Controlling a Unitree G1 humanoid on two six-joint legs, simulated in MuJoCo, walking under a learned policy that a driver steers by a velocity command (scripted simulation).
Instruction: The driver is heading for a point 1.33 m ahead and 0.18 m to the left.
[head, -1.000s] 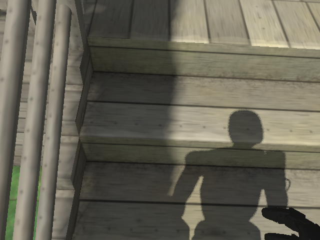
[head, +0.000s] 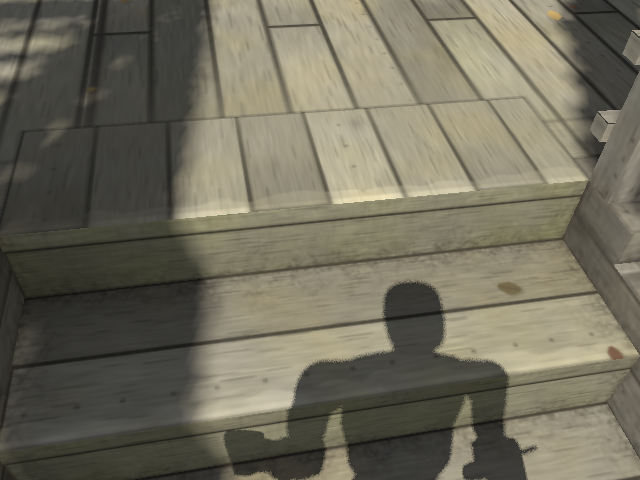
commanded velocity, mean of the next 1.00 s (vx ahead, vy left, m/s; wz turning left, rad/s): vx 0.00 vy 0.00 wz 0.36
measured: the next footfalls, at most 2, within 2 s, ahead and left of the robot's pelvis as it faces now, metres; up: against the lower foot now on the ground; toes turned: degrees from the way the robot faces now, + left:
right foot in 0.36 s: +0.14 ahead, -0.10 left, +0.00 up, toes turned +14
left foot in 0.72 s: +0.04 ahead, +0.11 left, +0.00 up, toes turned +20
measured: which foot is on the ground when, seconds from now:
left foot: down 0.00-0.36, up 0.38-0.70, down 0.72-1.00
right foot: up 0.00-0.34, down 0.36-1.00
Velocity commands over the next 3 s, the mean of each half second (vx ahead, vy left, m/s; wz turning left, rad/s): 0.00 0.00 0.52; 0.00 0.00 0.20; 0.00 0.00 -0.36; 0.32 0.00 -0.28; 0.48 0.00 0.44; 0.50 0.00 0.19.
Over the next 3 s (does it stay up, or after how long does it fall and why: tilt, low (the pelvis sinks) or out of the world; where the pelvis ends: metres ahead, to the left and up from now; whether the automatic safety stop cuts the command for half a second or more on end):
stays up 0.73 0.11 0.35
